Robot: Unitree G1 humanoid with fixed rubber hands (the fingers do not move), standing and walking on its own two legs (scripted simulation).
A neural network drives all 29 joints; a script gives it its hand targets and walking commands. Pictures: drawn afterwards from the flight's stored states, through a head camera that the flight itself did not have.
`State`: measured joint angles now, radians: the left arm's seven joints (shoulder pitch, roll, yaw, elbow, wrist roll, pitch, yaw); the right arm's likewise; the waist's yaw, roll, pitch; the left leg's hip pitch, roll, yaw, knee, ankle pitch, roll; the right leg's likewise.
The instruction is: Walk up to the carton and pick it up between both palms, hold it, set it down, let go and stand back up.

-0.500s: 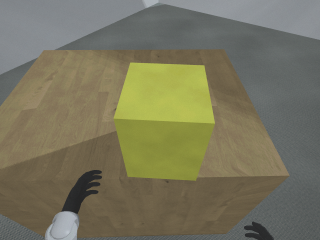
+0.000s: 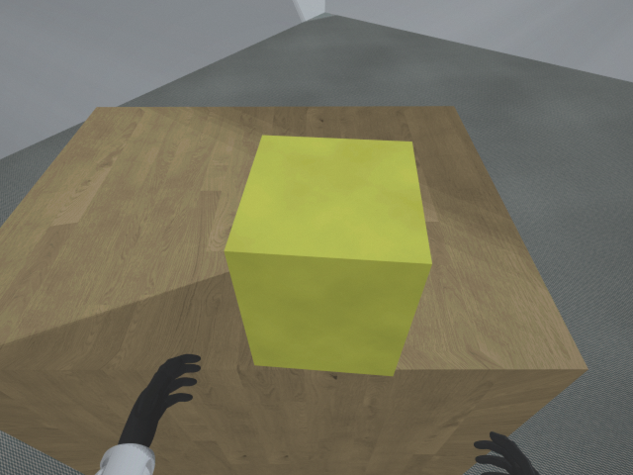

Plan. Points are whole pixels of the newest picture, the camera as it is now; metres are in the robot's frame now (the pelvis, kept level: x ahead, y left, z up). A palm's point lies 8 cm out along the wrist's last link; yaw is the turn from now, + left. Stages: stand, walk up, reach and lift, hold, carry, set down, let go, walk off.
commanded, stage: stand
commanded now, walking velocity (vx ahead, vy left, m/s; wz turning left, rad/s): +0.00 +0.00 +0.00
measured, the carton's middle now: (329, 259) +0.38 -0.01 +0.07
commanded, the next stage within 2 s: none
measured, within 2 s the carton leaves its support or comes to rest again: neither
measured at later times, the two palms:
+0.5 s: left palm out of the picture +0.15 +0.25 -0.06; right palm out of the picture +0.10 -0.26 -0.09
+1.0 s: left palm out of the picture +0.08 +0.29 -0.11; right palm (499, 460) +0.16 -0.22 -0.08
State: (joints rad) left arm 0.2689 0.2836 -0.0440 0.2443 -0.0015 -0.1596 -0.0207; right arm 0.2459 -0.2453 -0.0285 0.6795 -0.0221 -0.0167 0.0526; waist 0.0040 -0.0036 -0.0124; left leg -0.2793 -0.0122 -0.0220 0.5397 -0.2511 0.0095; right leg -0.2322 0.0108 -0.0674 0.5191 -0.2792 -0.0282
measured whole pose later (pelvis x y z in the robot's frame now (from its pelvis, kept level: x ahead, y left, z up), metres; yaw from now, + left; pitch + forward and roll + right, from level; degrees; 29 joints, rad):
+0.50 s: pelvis +0.00 -0.01 +0.00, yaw +2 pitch -1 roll -1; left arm 0.26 0.31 0.00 0.45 0.02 -0.03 0.01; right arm 0.28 -0.24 -0.03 0.70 -0.02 -0.02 0.05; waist -0.02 -0.02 0.02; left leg -0.30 0.00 -0.07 0.55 -0.25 -0.01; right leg -0.22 0.02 -0.11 0.50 -0.27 -0.05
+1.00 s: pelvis +0.02 +0.02 +0.00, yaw +3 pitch +0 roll -1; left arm 0.33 0.31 -0.01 0.68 0.02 -0.01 0.00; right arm 0.22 -0.25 0.01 0.65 -0.01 -0.01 0.01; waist 0.02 -0.03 0.03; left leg -0.26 -0.05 -0.06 0.55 -0.27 0.04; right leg -0.18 -0.02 -0.10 0.48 -0.29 0.01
